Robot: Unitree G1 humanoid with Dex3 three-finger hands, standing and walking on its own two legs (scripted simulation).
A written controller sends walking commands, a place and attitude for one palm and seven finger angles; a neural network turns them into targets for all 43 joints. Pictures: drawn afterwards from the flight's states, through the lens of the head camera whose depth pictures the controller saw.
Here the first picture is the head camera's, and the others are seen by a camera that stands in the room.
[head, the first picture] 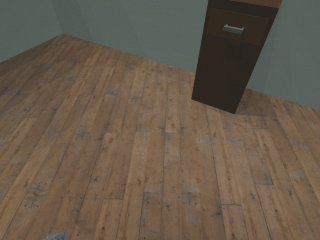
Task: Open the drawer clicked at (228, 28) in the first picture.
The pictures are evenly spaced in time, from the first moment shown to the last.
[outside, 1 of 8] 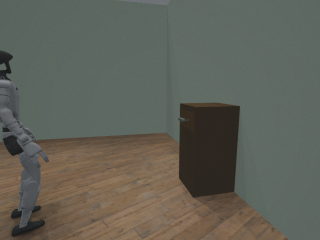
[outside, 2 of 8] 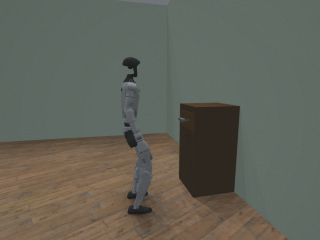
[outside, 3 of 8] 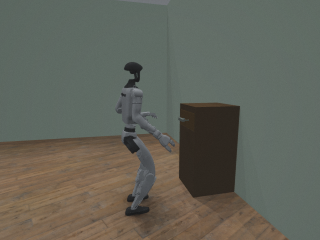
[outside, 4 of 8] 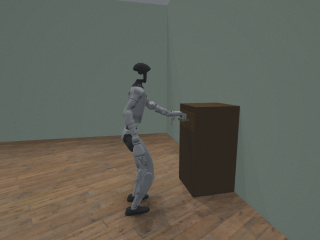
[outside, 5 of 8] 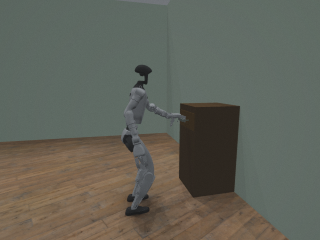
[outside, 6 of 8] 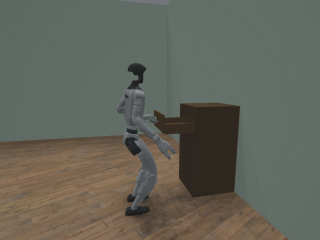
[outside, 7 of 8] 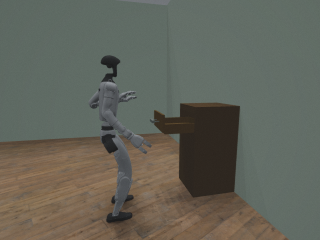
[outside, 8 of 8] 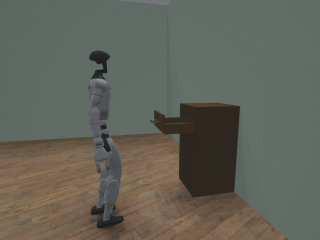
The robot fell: no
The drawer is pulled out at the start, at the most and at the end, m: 0.00 0.30 0.30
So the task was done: yes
